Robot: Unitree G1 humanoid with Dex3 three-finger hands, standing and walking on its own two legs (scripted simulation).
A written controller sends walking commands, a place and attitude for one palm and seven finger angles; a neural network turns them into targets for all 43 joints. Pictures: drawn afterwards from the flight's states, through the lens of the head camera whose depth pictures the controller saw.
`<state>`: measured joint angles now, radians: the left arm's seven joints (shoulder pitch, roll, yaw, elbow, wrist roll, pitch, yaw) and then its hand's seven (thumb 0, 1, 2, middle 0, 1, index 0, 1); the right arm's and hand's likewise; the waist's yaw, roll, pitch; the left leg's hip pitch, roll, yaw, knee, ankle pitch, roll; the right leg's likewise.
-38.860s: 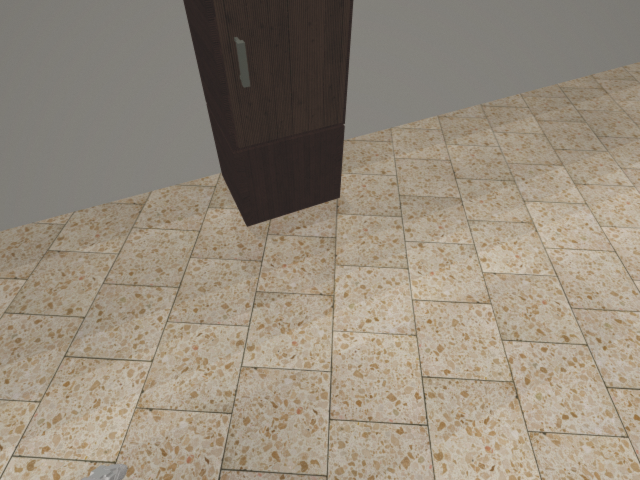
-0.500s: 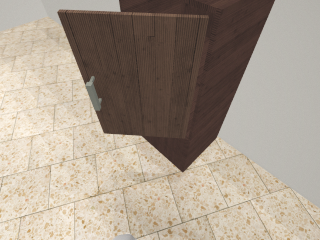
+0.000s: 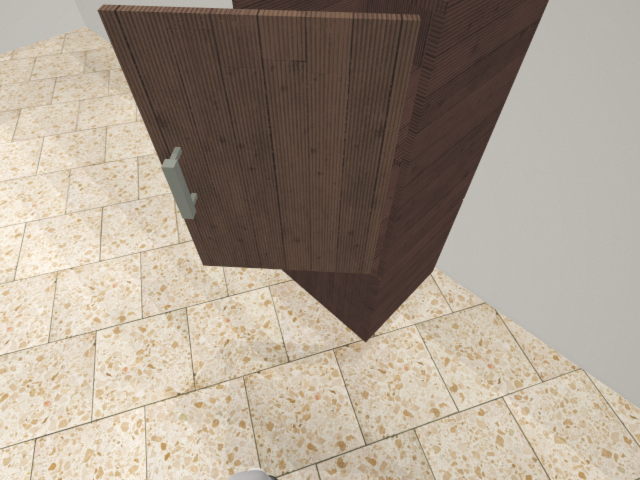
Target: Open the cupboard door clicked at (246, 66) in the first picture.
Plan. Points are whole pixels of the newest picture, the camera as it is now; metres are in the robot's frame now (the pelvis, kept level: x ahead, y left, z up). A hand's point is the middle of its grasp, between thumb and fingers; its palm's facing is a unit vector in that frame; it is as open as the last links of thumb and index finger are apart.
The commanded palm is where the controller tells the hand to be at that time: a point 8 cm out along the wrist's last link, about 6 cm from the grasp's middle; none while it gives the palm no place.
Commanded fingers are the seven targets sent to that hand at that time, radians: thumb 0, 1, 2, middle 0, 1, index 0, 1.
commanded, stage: come to a stop and stand still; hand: left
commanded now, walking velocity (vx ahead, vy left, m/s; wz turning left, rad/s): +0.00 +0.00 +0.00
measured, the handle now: (183, 183) +0.59 +0.29 -0.03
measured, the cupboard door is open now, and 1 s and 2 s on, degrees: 41 41 41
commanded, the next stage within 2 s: look again from close up in 0.34 s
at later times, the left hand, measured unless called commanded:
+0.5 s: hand out of the picture +0.01 +0.16 -0.16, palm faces +0.00 -0.97 -0.22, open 7.3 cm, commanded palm none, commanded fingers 0.00 0.90 0.90 -0.20 -0.30 -0.20 -0.30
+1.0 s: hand out of the picture +0.01 +0.17 -0.16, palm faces +0.00 -0.98 -0.22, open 7.4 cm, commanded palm none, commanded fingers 0.00 0.90 0.90 -0.20 -0.30 -0.20 -0.30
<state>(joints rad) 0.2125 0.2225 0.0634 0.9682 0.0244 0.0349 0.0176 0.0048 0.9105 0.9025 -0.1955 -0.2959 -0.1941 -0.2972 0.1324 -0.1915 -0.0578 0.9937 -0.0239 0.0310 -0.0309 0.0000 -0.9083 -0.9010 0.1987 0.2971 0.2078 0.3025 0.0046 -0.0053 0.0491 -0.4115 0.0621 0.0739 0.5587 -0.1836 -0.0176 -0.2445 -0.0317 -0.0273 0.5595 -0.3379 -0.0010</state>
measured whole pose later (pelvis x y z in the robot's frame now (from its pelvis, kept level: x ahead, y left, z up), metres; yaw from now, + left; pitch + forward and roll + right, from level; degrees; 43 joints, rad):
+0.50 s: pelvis +0.00 -0.01 +0.01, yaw +0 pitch +0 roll +0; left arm 0.26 0.15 -0.01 1.09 0.01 -0.02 0.05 0.01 0.92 0.90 -0.20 -0.30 -0.20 -0.30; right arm 0.27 -0.16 -0.01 1.07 -0.02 -0.01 -0.02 0.01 -0.93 -0.90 0.20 0.30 0.20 0.30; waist -0.02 0.03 0.04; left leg -0.25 0.02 0.05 0.52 -0.28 0.00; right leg -0.19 0.01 -0.05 0.49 -0.30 -0.02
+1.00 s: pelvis -0.01 -0.01 +0.01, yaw +0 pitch -1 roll +1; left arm 0.27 0.18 -0.01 1.09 0.01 -0.02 0.03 0.01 0.91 0.90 -0.20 -0.30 -0.20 -0.30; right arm 0.25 -0.18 0.01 1.10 -0.02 -0.02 -0.02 0.00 -0.91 -0.90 0.19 0.30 0.20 0.30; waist 0.00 0.00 0.04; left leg -0.20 0.00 0.06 0.45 -0.24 0.01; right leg -0.18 -0.01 -0.03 0.48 -0.29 -0.01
